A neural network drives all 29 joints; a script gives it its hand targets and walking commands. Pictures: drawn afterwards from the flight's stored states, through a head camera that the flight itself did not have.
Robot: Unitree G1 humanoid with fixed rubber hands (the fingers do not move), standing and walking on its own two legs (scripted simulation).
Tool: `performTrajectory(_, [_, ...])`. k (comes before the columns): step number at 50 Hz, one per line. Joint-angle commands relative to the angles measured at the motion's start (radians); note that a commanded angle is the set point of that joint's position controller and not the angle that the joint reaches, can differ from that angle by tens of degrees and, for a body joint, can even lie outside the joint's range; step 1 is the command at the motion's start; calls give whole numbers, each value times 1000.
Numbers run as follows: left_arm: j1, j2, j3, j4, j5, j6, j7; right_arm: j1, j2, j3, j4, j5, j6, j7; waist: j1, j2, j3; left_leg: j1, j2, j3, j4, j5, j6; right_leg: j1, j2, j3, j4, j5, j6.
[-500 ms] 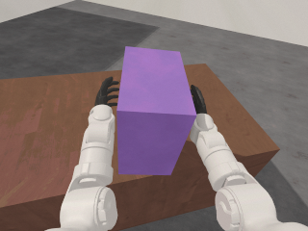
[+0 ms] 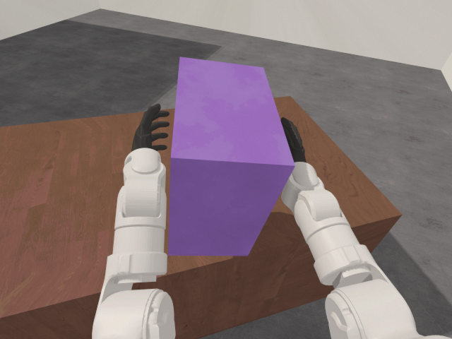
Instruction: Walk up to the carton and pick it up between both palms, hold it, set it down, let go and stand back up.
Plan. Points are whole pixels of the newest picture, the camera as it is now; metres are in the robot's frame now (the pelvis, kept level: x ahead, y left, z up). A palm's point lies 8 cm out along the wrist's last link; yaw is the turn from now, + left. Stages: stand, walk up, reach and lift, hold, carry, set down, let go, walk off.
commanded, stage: reach and lift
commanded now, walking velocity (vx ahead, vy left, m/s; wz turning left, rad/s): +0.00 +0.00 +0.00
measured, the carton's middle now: (215, 161) +0.42 +0.00 +0.11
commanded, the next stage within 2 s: hold in 1.00 s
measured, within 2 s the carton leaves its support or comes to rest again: neither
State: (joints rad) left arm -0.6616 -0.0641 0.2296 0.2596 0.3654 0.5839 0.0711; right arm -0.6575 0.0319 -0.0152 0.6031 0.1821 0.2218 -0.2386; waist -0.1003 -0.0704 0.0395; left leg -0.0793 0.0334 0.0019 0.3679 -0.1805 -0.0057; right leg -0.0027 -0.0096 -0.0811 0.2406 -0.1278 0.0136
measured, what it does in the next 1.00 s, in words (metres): stands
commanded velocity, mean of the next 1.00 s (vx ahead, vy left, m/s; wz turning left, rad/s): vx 0.00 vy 0.00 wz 0.00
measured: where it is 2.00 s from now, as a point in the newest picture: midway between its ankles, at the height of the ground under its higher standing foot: outside the picture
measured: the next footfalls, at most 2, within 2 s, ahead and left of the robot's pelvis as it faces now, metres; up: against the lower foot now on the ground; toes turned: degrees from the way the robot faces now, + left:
none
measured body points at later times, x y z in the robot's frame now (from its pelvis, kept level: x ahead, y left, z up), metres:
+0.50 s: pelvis +0.00 -0.01 +0.00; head -0.03 +0.02 +0.45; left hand +0.39 +0.12 +0.19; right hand +0.38 -0.13 +0.17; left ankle +0.02 +0.12 -0.75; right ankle +0.01 -0.13 -0.75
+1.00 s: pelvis +0.01 +0.00 +0.00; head -0.03 +0.04 +0.45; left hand +0.39 +0.13 +0.20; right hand +0.38 -0.12 +0.19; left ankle +0.02 +0.12 -0.75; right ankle +0.01 -0.13 -0.75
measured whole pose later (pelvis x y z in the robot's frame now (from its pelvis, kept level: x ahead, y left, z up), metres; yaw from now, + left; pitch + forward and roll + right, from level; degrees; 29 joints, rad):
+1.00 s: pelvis +0.01 +0.00 +0.00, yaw +1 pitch -9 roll -2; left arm -0.66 -0.06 0.25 0.11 0.41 0.71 0.00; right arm -0.70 0.02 0.03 0.53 0.24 0.27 -0.27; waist -0.13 -0.07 0.07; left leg -0.01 0.02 -0.02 0.37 -0.20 0.00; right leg 0.08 -0.01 -0.09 0.23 -0.14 0.02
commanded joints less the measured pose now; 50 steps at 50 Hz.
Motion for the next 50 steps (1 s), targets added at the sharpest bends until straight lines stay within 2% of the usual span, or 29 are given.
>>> performTrajectory(1, [-446,-688,-432,-50,-127,-5,-178,-731,566,371,-364,49,-74,71,-16,103,-413,193,-61,-8,-10,281,-41,88,74,-14,3,241,39])
performTrajectory(3, [-436,-666,-399,-44,-108,8,-196,-697,555,355,-332,43,-60,67,-17,87,-358,168,-66,2,-35,232,-33,102,69,-15,-1,220,45])
performTrajectory(6, [-459,-646,-364,-29,-88,21,-213,-690,549,314,-284,17,-54,77,-11,75,-277,129,-61,15,-84,128,-18,75,64,-21,-12,118,43])
performTrajectory(13, [-478,-652,-384,-43,-105,13,-225,-735,570,334,-335,15,-76,71,-23,72,-329,147,-69,18,-56,178,-17,108,61,-24,-1,212,47])
performTrajectory(21, [-501,-638,-381,-55,-109,17,-221,-739,569,338,-330,15,-74,68,-17,78,-350,146,-69,17,-60,156,-10,106,56,-23,1,196,48])
performTrajectory(22, [-554,-628,-404,-76,-134,14,-216,-750,585,335,-309,17,-65,64,-31,61,-347,145,-74,8,-59,167,-19,115,62,-20,-3,188,53])
performTrajectory(24, [-565,-618,-378,-32,-125,20,-213,-761,584,323,-275,16,-49,66,-23,62,-321,144,-78,13,-63,132,-9,95,57,-18,-9,149,56])
performTrajectory(26, [-590,-613,-381,-55,-128,15,-205,-767,607,326,-279,13,-43,63,-15,63,-340,120,-80,13,-65,124,2,111,51,-6,-3,151,56])
performTrajectory(27, [-576,-604,-351,-12,-117,22,-206,-785,600,324,-276,14,-40,60,-4,46,-334,112,-79,16,-71,104,8,111,47,5,-5,149,60])
performTrajectory(28, [-563,-605,-352,-33,-109,25,-206,-773,606,337,-282,22,-36,57,-9,44,-351,118,-84,14,-71,126,7,129,50,-2,2,193,64])
performTrajectory(29, [-571,-602,-348,-40,-105,30,-205,-779,602,345,-286,30,-35,52,2,54,-362,115,-85,17,-65,148,5,147,52,-2,6,216,65])
performTrajectory(30, [-557,-627,-377,-71,-122,34,-201,-786,598,355,-318,50,-42,50,-17,71,-393,145,-77,10,-49,208,-12,159,60,-8,13,262,61])
performTrajectory(32, [-540,-649,-407,-100,-121,44,-202,-777,595,378,-348,67,-43,44,-24,98,-408,182,-82,2,-22,287,-24,157,67,-16,19,308,59])
performTrajectory(33, [-543,-639,-403,-95,-115,51,-201,-769,578,378,-319,71,-34,41,-24,96,-383,195,-76,-5,-23,279,-29,140,68,-12,11,280,58])
performTrajectory(34, [-556,-634,-404,-89,-121,53,-202,-743,565,364,-283,62,-24,39,-40,104,-362,193,-73,-4,-32,252,-40,118,69,-17,3,224,51])
performTrajectory(37, [-586,-638,-392,-77,-99,67,-203,-732,544,301,-210,43,-7,57,-43,123,-274,167,-65,0,-62,170,-44,59,70,-29,-13,90,36])
performTrajectory(38, [-595,-646,-399,-84,-109,73,-204,-747,549,296,-229,47,-11,59,-50,130,-286,168,-61,-6,-55,181,-48,64,70,-24,-12,97,29])
performTrajectory(40, [-582,-643,-387,-83,-111,78,-205,-766,550,306,-249,58,-13,57,-38,111,-302,172,-67,-3,-45,237,-48,83,74,-27,-6,164,35])
performTrajectory(41, [-571,-649,-404,-97,-120,79,-208,-766,551,324,-291,72,-17,52,-52,114,-351,196,-65,-5,-35,276,-52,123,73,-23,0,214,41])
performTrajectory(42, [-545,-640,-392,-107,-115,80,-211,-754,561,345,-306,82,-14,43,-44,106,-368,207,-73,-1,-17,321,-50,153,72,-17,4,285,47])
performTrajectory(44, [-559,-653,-425,-173,-126,79,-207,-766,559,379,-341,106,-14,39,-45,117,-385,232,-69,-16,-9,382,-64,149,81,-24,16,315,47])
performTrajectory(46, [-567,-655,-453,-197,-124,86,-201,-771,545,384,-358,121,-13,35,-48,133,-388,257,-66,-24,3,416,-71,126,83,-26,15,304,38])
performTrajectory(47, [-484,-667,-483,-164,-134,94,-208,-738,534,364,-427,115,-28,44,-86,163,-393,263,-44,-7,24,448,-90,91,92,-57,12,260,33])
performTrajectory(50, [-488,-634,-424,-162,-104,97,-215,-707,497,343,-359,86,-15,53,-59,128,-324,244,-47,0,-9,379,-71,99,85,-51,-5,200,32])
